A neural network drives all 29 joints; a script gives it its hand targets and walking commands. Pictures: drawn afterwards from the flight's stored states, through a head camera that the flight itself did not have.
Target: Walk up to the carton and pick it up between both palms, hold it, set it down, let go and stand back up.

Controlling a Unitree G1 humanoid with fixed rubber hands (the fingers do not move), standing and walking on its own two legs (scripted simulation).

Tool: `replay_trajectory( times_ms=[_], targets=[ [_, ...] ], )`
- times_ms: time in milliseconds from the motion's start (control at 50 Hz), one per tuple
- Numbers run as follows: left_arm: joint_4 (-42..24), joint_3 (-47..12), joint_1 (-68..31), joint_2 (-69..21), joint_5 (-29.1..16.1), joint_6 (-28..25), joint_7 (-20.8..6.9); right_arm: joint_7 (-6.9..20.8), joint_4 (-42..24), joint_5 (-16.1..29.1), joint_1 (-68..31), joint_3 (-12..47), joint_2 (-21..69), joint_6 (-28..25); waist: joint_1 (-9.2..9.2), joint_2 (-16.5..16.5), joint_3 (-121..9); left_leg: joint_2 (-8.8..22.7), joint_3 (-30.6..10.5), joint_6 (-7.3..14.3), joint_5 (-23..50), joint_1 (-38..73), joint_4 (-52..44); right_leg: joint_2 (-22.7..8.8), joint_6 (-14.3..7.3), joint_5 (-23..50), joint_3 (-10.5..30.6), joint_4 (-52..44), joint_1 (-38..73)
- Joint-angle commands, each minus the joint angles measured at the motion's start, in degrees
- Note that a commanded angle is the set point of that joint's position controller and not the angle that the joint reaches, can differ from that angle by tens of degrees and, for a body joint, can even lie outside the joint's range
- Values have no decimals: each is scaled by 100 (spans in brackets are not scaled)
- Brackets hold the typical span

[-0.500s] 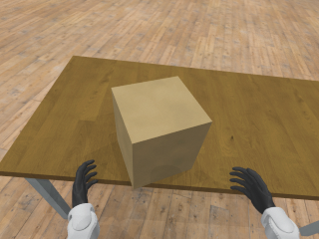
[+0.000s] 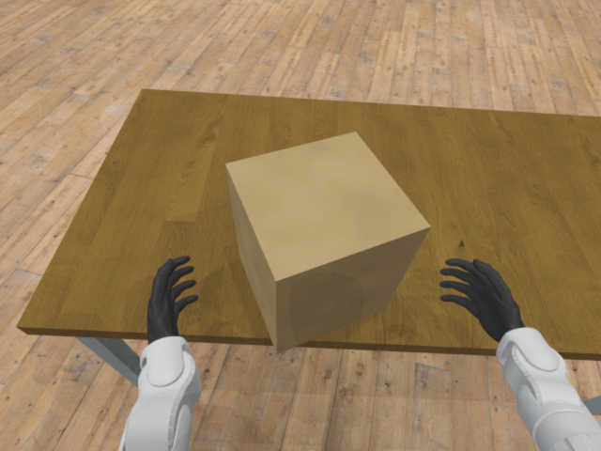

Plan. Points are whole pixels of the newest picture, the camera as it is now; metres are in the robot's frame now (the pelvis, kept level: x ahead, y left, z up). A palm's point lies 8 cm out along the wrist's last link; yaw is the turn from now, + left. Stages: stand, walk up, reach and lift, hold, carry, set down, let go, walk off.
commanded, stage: reach and lift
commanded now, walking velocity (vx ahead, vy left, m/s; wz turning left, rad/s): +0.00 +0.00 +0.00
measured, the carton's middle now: (315, 245) +0.40 +0.03 -0.02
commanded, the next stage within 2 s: none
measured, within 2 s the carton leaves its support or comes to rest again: neither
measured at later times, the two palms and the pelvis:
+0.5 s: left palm (165, 292) +0.26 +0.20 +0.06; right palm (496, 252) +0.37 -0.21 +0.07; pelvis -0.02 -0.03 +0.00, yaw +1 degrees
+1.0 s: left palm (139, 243) +0.29 +0.24 +0.11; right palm (467, 185) +0.44 -0.16 +0.12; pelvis -0.01 -0.01 +0.00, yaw +1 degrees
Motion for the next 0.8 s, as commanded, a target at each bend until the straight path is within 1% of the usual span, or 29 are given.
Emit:
replay_trajectory(
  times_ms=[0,80,160,240,280,300,320,380,440,500,540,560,580,620,680,740,780],
  targets=[
    [-1433,-124,-899,-164,-1,37,-39,-40,-1089,75,-1504,-583,-1811,-105,10,-234,-1959,-245,-44,129,2942,1466,9,234,-366,2053,-124,-355,289],
    [-1464,38,-1237,-30,-25,157,-77,-60,-1324,87,-1769,-532,-1764,56,71,-387,-2042,-308,40,187,2710,1180,-104,188,-294,2191,-43,-375,592],
    [-1264,235,-1693,115,-61,251,-133,-106,-1397,58,-2134,-496,-1667,271,90,-583,-2018,-392,123,260,2120,671,-264,95,-174,2159,107,-367,969],
    [-1042,453,-2169,270,-90,365,-219,-201,-1462,2,-2549,-484,-1563,508,114,-699,-2032,-478,173,314,1523,187,-417,-47,-29,2125,305,-383,1392],
    [-928,544,-2506,390,-125,433,-270,-273,-1524,-79,-2839,-544,-1504,658,107,-752,-2049,-502,180,331,1234,-40,-480,-142,62,1981,445,-424,1523],
    [-857,627,-2665,474,-141,473,-294,-313,-1550,-107,-2973,-544,-1473,738,157,-794,-2038,-515,187,338,1067,-190,-479,-216,109,1882,555,-451,1598],
    [-772,647,-2768,507,-157,524,-312,-350,-1536,-151,-3084,-575,-1437,824,135,-815,-2025,-520,185,341,902,-313,-518,-260,154,1733,634,-482,1649],
    [-735,743,-3191,638,-222,688,-333,-430,-1593,-242,-3453,-633,-1358,1090,181,-756,-2174,-522,189,328,690,-494,-552,-329,227,1495,718,-485,1730],
    [-812,809,-3500,748,-257,918,-328,-487,-1533,-276,-3764,-677,-1345,1359,222,-557,-2387,-501,176,289,853,-417,-545,-310,251,1527,653,-443,1723],
    [-901,821,-3749,782,-297,1213,-317,-508,-1470,-314,-4058,-722,-1407,1615,243,-376,-2569,-467,161,239,1116,-198,-517,-244,226,1545,507,-442,1614],
    [-918,840,-3939,837,-342,1415,-332,-540,-1480,-378,-4281,-740,-1412,1784,242,-423,-2641,-471,152,238,1143,-197,-526,-236,240,1592,476,-454,1637],
    [-951,861,-3997,843,-360,1505,-337,-555,-1529,-391,-4408,-752,-1403,1856,276,-424,-2707,-475,156,237,1178,-222,-518,-233,253,1640,474,-447,1695],
    [-926,906,-4029,891,-368,1585,-351,-571,-1512,-430,-4472,-745,-1401,1933,275,-506,-2703,-475,161,244,1134,-275,-527,-253,267,1642,495,-455,1727],
    [-969,923,-4174,923,-414,1718,-361,-598,-1583,-460,-4694,-742,-1366,2054,299,-532,-2805,-485,173,244,1170,-348,-535,-247,289,1740,479,-408,1832],
    [-1095,884,-4326,918,-454,1884,-346,-600,-1561,-482,-4913,-783,-1445,2198,309,-441,-3000,-464,176,206,1443,-166,-538,-157,265,1980,315,-326,1805],
    [-1239,843,-4354,860,-467,2097,-349,-589,-1498,-464,-5023,-802,-1538,2328,294,-318,-3168,-428,165,140,1945,245,-484,-15,197,2259,93,-304,1656],
    [-1274,840,-4456,847,-454,2258,-348,-580,-1415,-454,-5145,-844,-1613,2424,288,-238,-3140,-408,144,95,2187,479,-442,52,142,2207,-4,-360,1464]
  ],
)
